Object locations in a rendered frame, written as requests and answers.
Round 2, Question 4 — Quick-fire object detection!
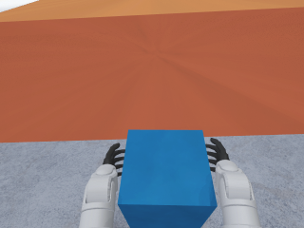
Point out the robot right forearm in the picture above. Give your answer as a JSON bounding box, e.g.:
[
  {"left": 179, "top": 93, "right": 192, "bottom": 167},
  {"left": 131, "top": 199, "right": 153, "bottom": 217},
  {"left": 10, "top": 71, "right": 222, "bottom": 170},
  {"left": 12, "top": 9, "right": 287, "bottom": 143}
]
[{"left": 215, "top": 160, "right": 262, "bottom": 228}]

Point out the right robot hand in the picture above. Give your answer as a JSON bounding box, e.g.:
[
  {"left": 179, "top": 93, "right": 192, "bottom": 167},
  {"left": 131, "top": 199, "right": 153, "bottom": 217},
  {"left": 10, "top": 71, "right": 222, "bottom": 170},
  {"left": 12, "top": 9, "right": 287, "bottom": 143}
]
[{"left": 205, "top": 138, "right": 230, "bottom": 172}]

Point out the robot left forearm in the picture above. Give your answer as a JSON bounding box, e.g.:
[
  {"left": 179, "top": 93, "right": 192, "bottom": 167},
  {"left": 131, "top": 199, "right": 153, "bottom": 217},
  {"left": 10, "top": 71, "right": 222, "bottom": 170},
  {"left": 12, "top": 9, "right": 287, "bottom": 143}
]
[{"left": 79, "top": 163, "right": 118, "bottom": 228}]

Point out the carton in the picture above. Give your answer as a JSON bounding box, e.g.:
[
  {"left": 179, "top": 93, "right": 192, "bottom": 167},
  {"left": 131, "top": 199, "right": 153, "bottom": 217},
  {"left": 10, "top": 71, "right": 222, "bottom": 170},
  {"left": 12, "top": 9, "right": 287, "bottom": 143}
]
[{"left": 117, "top": 129, "right": 218, "bottom": 228}]

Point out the left robot hand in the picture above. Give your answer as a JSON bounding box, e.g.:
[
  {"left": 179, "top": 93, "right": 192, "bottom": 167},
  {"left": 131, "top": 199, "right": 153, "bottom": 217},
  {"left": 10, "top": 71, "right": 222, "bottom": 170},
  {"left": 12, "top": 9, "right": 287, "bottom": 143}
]
[{"left": 103, "top": 142, "right": 125, "bottom": 177}]

